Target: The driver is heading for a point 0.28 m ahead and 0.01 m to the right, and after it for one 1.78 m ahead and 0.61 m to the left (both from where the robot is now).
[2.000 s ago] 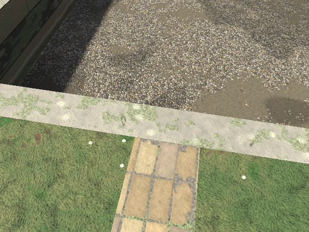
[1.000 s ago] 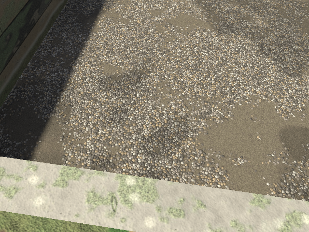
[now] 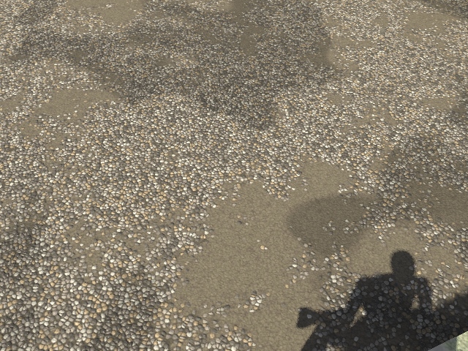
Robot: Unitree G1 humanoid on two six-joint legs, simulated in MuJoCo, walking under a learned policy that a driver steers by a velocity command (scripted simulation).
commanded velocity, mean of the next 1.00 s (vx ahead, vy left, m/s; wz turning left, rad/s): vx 0.21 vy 0.00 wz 0.31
